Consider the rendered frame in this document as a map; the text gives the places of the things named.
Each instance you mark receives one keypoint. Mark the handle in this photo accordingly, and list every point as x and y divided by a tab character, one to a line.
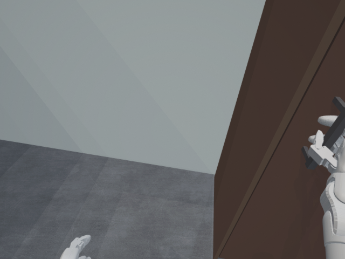
331	136

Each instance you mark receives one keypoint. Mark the robot right hand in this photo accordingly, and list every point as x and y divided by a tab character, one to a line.
324	156

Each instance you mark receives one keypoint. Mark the robot right forearm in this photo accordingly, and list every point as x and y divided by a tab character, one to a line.
333	203

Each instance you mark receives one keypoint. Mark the robot left hand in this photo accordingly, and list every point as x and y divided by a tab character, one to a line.
76	247

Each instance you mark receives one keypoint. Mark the wardrobe door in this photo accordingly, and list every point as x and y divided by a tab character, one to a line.
283	216

